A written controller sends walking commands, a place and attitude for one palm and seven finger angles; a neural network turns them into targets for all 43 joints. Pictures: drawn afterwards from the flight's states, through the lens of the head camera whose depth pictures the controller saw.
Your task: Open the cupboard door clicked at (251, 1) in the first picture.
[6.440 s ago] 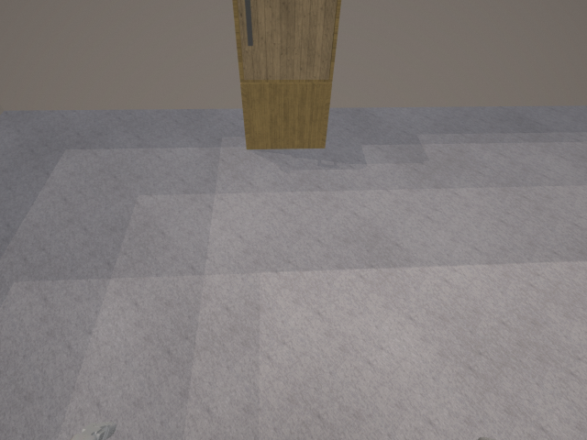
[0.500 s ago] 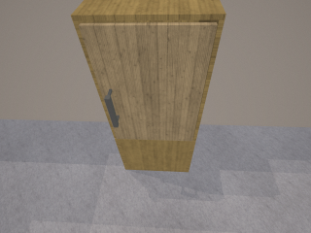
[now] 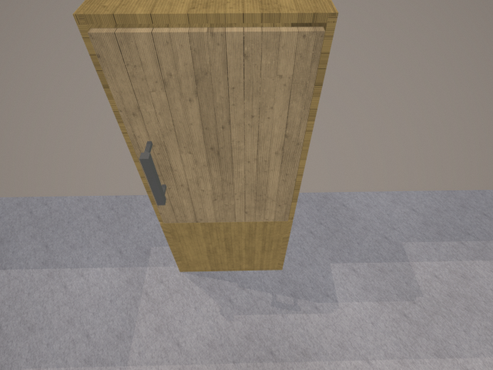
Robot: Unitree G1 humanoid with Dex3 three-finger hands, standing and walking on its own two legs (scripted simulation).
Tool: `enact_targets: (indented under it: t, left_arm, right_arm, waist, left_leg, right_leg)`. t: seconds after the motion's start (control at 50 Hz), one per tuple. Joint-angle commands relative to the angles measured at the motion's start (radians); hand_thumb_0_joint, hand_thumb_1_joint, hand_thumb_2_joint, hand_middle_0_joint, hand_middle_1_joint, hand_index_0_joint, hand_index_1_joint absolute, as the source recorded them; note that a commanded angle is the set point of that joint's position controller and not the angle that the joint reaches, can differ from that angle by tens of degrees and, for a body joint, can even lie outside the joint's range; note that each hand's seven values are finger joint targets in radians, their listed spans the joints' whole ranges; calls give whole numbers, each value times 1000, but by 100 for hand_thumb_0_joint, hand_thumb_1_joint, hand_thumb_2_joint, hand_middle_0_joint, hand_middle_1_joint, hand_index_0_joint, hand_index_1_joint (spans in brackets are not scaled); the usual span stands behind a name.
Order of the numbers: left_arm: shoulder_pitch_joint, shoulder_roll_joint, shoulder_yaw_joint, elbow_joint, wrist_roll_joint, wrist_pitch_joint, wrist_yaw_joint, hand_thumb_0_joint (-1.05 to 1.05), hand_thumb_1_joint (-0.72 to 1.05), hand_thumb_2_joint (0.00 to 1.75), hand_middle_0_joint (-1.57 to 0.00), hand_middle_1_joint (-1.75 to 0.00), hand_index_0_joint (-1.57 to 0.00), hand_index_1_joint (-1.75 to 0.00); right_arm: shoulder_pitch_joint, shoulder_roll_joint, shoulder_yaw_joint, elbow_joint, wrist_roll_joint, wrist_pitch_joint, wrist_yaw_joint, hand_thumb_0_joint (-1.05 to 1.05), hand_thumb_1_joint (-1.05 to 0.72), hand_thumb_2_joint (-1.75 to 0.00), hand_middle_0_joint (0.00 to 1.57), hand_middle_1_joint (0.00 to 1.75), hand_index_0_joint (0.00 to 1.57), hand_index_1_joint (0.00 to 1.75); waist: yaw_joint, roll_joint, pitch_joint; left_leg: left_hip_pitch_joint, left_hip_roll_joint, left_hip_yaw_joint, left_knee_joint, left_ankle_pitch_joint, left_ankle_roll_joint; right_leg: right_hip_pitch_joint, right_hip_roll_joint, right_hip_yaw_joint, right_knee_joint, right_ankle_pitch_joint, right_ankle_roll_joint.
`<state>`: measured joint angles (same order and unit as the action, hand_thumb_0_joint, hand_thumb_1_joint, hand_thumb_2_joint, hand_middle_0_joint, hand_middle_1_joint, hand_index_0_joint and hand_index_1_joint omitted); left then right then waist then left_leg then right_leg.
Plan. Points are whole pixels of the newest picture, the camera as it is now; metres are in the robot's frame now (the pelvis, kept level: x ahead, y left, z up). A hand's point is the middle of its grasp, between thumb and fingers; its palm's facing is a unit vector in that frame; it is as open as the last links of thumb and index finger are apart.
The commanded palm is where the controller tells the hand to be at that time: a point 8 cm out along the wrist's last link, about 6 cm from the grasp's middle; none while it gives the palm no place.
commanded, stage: look again from close up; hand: left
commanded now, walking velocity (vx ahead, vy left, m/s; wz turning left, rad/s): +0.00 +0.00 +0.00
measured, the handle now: (155, 174) +0.56 +0.24 -0.08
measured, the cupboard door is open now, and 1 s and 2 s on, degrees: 0 0 0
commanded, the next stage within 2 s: raise the hand with hooked fingers in 0.40 s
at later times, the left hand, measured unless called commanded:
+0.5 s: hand out of the picture +0.00 +0.21 -0.17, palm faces +0.05 -0.98 -0.19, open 7.4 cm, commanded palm +0.08 +0.26 -0.07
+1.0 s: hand out of the picture +0.11 +0.24 -0.09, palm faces +0.11 -0.99 -0.01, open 9.0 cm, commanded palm +0.11 +0.30 -0.07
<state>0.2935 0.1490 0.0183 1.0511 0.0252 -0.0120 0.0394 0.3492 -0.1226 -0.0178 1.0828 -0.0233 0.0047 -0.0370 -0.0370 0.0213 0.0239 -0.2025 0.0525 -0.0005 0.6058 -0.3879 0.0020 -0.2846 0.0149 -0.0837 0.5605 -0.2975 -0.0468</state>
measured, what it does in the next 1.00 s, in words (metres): lowers itself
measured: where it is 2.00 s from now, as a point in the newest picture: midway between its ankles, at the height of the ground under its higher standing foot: outside the picture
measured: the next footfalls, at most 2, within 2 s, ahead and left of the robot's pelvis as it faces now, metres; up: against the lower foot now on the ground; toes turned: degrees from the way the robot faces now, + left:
none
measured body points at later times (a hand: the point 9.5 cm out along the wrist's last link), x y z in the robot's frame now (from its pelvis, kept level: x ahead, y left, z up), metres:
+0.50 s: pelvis -0.02 +0.04 +0.01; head -0.04 +0.04 +0.46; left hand +0.00 +0.26 -0.15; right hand +0.03 -0.20 -0.14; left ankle -0.06 +0.14 -0.73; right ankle +0.00 -0.09 -0.73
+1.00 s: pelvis -0.09 +0.04 -0.11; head -0.03 +0.06 +0.34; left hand +0.10 +0.30 -0.08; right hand +0.15 -0.19 -0.14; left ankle -0.06 +0.14 -0.73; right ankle +0.00 -0.09 -0.73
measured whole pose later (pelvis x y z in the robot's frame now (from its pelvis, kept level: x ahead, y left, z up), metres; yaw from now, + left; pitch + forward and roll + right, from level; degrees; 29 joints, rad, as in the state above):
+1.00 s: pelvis -0.09 +0.04 -0.11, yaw +3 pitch +14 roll -1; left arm 0.39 0.21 0.15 0.09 -0.24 -0.43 -0.25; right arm 0.19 -0.26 -0.01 0.43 0.01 -0.25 -0.03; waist 0.02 -0.03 -0.13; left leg -0.97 -0.03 0.00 1.31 -0.58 0.04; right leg -1.03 -0.03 -0.03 1.24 -0.46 0.01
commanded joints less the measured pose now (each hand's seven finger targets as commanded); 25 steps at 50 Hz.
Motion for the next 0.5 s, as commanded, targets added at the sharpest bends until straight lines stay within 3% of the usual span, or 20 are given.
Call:
enact_targets:
  t: [0.0, 0.04, 0.06, 0.1, 0.16, 0.26, 0.36, 0.46, 0.48]
  left_arm:
    - [65, 123, 25, -63, -4, -23, 16, 0, 90, 90, -20, -30, -20, -30]
    - [49, 108, 17, -63, -10, -23, 17, 0, 90, 90, -20, -30, -20, -30]
    - [60, 101, 17, -58, -11, -23, 16, 0, 90, 90, -20, -30, -20, -30]
    - [92, 112, 22, -45, -17, -28, 16, 0, 90, 90, -20, -30, -20, -30]
    - [86, 127, 22, -46, -14, -26, 18, 0, 90, 90, -20, -30, -20, -30]
    - [47, 124, 15, -57, -12, -19, 13, 0, 90, 90, -20, -30, -20, -30]
    - [36, 126, 10, -46, -11, -14, 6, 0, 90, 90, -20, -30, -20, -30]
    - [48, 120, 3, -32, -10, -11, 4, 0, 90, 90, -20, -30, -20, -30]
    - [122, 141, -5, 14, -1, -23, 42, 0, 90, 90, -20, -30, -20, -30]
  right_arm:
    - [27, -56, -15, -72, 11, -17, -5, 0, -90, -90, 20, 30, 20, 30]
    - [62, -52, -10, -50, 9, -22, -1, 0, -90, -90, 20, 30, 20, 30]
    - [56, -72, -15, -40, 7, -26, -3, 0, -90, -90, 20, 30, 20, 30]
    - [35, -104, -21, -42, 6, -23, -11, 0, -90, -90, 20, 30, 20, 30]
    - [8, -113, -22, -50, 10, -18, -9, 0, -90, -90, 20, 30, 20, 30]
    - [-35, -146, -22, -52, 8, -23, -6, 0, -90, -90, 20, 30, 20, 30]
    - [-62, -160, -16, -52, 9, -27, 0, 0, -90, -90, 20, 30, 20, 30]
    - [-53, -164, -11, -41, 10, -30, 5, 0, -90, -90, 20, 30, 20, 30]
    - [-137, -169, 0, -110, 17, -38, 11, 0, -90, -90, 20, 30, 20, 30]
  waist:
    - [14, -76, -43]
    - [1, -36, -51]
    - [11, 8, -30]
    - [28, 8, -41]
    - [24, -39, -36]
    - [27, -13, 7]
    - [34, -2, 37]
    - [39, -13, 69]
    - [77, -70, 189]
  left_leg:
    - [-107, -7, 25, -4, 37, 7]
    - [-10, 4, 16, -113, 210, 14]
    - [4, 28, 0, -129, 323, 18]
    - [6, 46, 6, -91, 443, 12]
    - [2, 37, 14, -115, 373, 5]
    - [20, 55, -6, -179, 410, 14]
    - [-5, 52, -22, -235, 295, 22]
    - [-32, 51, -39, -278, 208, 29]
    - [-116, 47, 16, -86, 315, -4]
  right_leg:
    - [166, -232, 213, -154, 532, -81]
    - [139, -172, 147, -118, 500, -44]
    - [135, -140, 124, -89, 529, -22]
    - [180, -137, 110, -72, 661, -5]
    - [211, -152, 113, -83, 718, -5]
    - [172, -126, 98, -120, 491, 9]
    - [158, -121, 102, -170, 303, 23]
    - [141, -122, 104, -199, 207, 34]
    - [43, -182, 156, -125, 642, 40]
